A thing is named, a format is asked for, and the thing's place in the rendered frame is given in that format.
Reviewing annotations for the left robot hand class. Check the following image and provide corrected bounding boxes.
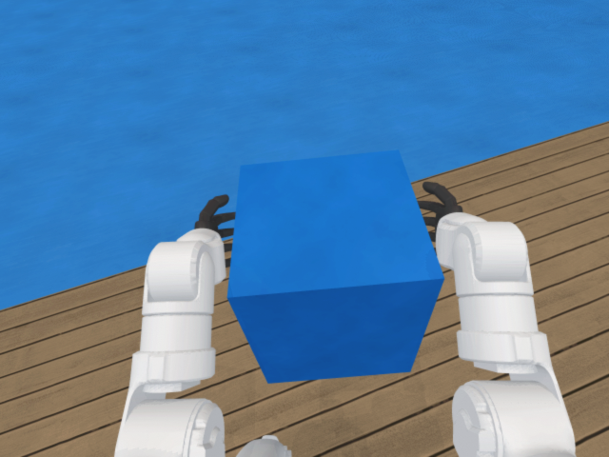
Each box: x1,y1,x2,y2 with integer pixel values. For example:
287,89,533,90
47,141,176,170
194,194,236,268

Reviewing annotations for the robot left forearm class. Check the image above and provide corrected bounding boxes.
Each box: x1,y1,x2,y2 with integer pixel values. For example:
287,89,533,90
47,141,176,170
114,228,226,457

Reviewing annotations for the right robot hand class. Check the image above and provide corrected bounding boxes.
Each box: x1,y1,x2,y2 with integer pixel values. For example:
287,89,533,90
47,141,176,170
417,182,462,255

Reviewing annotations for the robot right forearm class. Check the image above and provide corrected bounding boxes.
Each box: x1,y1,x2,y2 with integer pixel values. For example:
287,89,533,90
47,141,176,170
436,212,576,450

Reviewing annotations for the right robot upper arm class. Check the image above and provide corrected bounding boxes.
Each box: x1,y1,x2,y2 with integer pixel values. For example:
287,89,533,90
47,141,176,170
452,380,577,457

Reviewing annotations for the carton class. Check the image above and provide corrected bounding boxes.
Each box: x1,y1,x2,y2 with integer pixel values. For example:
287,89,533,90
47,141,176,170
227,149,444,384

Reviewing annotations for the left robot upper arm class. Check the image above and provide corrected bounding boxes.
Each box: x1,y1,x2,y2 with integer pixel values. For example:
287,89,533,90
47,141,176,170
116,398,226,457

